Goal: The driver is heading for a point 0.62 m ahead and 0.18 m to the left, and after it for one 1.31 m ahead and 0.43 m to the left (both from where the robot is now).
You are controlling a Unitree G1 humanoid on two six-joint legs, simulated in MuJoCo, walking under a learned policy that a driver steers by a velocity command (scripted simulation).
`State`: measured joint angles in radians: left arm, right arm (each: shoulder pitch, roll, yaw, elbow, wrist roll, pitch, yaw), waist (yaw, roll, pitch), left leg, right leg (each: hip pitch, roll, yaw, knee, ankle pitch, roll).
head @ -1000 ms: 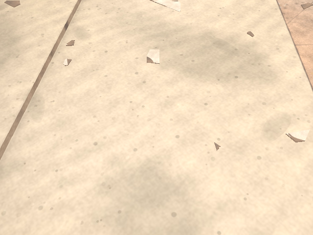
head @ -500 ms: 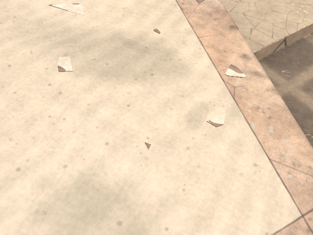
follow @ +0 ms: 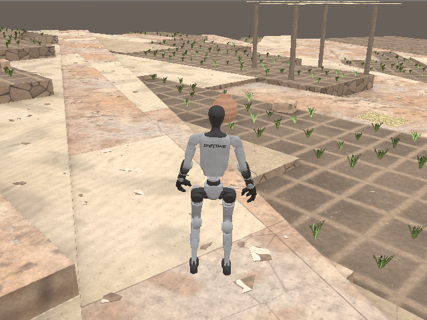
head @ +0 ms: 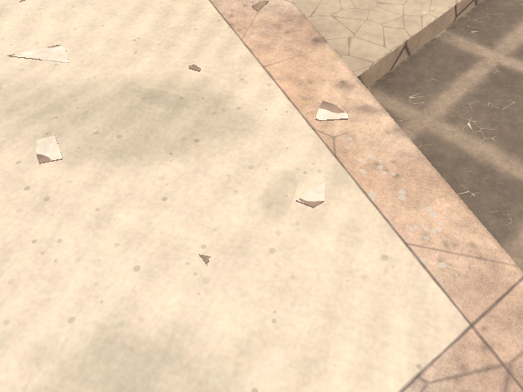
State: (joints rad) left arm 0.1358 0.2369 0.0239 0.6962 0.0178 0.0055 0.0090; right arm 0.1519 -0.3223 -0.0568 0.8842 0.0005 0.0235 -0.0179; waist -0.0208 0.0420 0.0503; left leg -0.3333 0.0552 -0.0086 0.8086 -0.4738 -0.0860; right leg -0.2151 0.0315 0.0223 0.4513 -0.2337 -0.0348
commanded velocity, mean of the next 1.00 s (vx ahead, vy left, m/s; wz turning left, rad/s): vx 0.00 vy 0.00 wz -0.02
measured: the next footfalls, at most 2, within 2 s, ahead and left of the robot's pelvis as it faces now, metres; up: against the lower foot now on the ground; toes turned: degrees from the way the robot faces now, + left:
left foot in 0.12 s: +0.03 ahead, +0.14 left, +0.00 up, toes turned +1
left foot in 1.74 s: +0.43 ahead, +0.14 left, +0.00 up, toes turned +3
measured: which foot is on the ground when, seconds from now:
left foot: up 0.00-0.10, down 0.12-1.00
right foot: down 0.00-1.00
